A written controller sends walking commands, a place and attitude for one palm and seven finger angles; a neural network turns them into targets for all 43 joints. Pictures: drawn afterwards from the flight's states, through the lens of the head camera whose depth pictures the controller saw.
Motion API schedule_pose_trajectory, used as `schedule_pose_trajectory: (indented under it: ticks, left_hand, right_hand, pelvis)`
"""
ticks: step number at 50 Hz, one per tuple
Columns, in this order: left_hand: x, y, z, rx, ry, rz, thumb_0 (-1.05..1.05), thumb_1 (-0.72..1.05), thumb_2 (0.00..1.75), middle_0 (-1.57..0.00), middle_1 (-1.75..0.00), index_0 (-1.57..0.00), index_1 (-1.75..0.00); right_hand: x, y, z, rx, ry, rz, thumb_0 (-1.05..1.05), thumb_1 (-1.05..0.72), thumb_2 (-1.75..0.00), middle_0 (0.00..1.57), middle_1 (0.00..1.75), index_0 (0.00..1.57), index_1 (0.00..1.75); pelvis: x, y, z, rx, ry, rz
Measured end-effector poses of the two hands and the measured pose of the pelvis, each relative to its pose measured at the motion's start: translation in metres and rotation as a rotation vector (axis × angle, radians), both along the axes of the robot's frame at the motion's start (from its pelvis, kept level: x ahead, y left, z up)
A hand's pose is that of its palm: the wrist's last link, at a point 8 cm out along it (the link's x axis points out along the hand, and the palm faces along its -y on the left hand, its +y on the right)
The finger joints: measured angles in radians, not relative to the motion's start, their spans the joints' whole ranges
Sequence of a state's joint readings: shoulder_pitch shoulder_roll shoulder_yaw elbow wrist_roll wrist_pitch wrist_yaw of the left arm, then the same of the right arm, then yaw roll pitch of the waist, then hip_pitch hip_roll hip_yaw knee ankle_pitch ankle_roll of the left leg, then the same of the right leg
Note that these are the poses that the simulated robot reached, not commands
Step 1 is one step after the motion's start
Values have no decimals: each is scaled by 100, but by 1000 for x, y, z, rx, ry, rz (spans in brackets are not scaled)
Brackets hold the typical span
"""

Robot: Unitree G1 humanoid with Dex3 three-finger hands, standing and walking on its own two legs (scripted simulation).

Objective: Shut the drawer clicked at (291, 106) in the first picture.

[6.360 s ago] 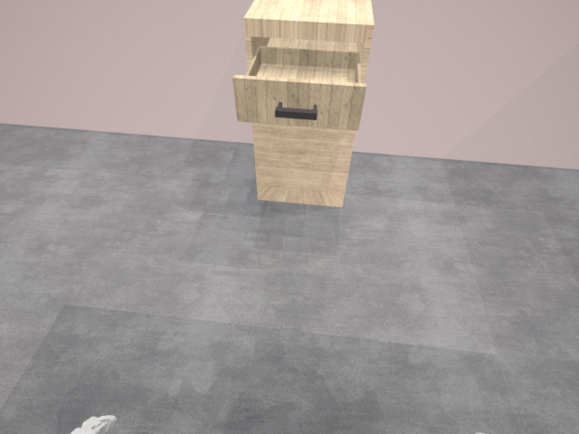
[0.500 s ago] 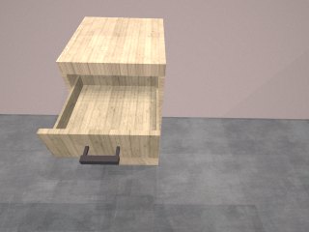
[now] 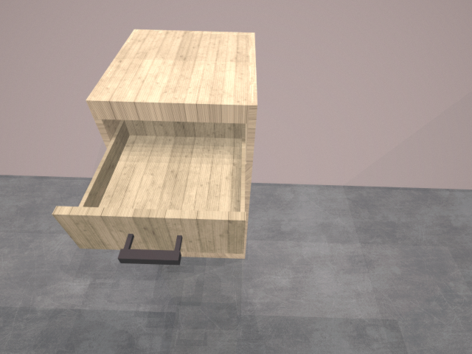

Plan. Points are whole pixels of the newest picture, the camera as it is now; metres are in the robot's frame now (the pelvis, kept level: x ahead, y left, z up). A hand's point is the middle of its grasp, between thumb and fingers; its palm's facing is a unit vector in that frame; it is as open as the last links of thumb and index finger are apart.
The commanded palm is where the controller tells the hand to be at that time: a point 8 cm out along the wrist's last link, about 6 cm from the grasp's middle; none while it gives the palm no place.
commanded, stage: come to a stop and stand still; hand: left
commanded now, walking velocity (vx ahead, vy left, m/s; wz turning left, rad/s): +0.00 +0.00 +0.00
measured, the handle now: (152, 248) +0.33 +0.20 -0.06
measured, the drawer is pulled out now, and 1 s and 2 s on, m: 0.30 0.30 0.30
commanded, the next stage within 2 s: look again from close up in 0.38 s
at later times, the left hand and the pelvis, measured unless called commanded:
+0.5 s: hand out of the picture -0.02 +0.15 -0.18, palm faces +0.05 -0.98 -0.19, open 7.4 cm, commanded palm none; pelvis +0.02 -0.01 +0.00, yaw +0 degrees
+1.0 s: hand out of the picture +0.02 +0.21 -0.18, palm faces -0.02 -0.98 -0.21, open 7.4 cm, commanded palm none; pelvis +0.00 +0.03 -0.01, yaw -2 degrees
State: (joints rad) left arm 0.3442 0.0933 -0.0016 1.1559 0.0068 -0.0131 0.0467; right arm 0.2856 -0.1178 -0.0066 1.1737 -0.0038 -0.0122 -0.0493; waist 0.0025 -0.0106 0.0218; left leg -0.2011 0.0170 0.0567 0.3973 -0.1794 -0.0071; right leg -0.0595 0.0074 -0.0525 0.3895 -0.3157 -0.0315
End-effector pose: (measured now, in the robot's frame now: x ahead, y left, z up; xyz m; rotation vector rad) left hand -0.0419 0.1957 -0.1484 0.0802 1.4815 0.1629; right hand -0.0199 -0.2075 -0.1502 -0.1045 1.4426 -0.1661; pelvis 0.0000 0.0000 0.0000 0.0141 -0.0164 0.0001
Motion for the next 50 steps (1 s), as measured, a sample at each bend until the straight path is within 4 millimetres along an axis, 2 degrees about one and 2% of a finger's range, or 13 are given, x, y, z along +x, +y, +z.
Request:
schedule_pose_trajectory:
  ticks: [10, 23, 27, 33, 41, 45, 50]
  left_hand:
    - [6, -1, 1, 9, 13, 1, 0, 91, 90, -20, -30, -19, -30]
    - [20, 1, 3, 34, 2, -1, 0, 91, 90, -20, -30, -19, -30]
    - [23, 2, 3, 44, -24, -32, 0, 91, 90, -20, -30, -19, -30]
    - [38, 19, -8, 39, -60, -84, 0, 90, 90, -20, -30, -20, -30]
    - [68, 46, -8, 54, -174, -93, 0, 91, 90, -20, -30, -20, -30]
    - [69, 56, -6, 56, -175, -104, 0, 91, 90, -20, -30, -19, -30]
    - [58, 65, -5, 56, -132, -109, 0, 91, 90, -20, -30, -19, -30]
  right_hand:
    - [21, -13, 1, -20, -19, 19, 1, -92, -90, 20, 30, 19, 29]
    - [31, -19, -2, -14, -17, 29, 1, -92, -90, 20, 30, 19, 29]
    - [36, -23, -3, -19, -34, 28, 1, -93, -90, 20, 30, 20, 29]
    - [45, -18, -4, -45, -136, 1, 1, -92, -90, 20, 30, 19, 29]
    - [40, -1, -1, -54, -145, 22, 1, -93, -90, 20, 30, 19, 29]
    - [33, 6, 2, -52, -132, 26, 1, -93, -90, 20, 30, 19, 29]
    - [22, 13, 4, -43, -99, 25, 1, -92, -90, 20, 30, 20, 29]
  pelvis:
    - [10, -6, 0, 3, 2, 3]
    - [19, -11, -1, 6, -4, 7]
    - [16, -8, -3, -13, 14, -9]
    - [14, 4, -13, -19, 9, -22]
    - [6, 20, -13, -23, -10, -23]
    - [2, 26, -11, -20, -3, -26]
    - [-1, 31, -8, -14, 10, -29]
